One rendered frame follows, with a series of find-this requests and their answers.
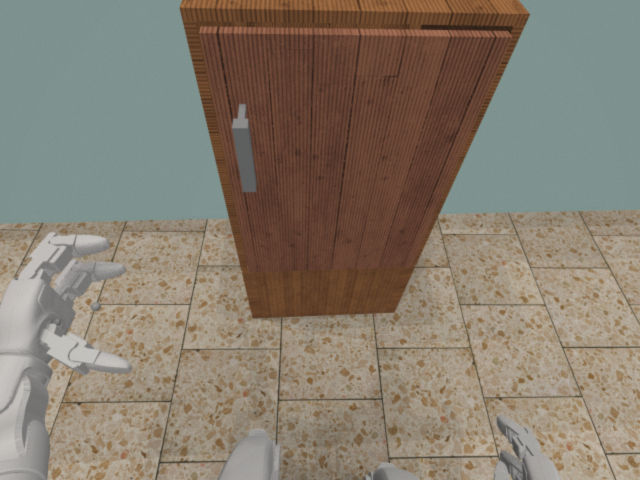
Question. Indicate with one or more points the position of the handle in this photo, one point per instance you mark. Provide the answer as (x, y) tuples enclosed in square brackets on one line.
[(243, 146)]

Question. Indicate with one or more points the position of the right robot hand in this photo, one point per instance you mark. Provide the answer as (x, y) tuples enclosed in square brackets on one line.
[(534, 465)]

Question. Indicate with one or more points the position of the left robot shin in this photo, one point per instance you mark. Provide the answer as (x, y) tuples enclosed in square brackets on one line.
[(257, 432)]

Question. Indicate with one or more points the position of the robot left thigh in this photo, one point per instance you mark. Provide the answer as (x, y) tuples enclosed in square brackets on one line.
[(253, 458)]

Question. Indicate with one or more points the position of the cupboard door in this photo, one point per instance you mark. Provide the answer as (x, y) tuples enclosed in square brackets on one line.
[(355, 135)]

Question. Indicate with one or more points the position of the left robot hand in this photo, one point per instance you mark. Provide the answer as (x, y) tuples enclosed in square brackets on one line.
[(29, 304)]

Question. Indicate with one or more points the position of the left robot forearm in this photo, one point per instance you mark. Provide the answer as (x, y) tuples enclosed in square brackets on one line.
[(24, 439)]

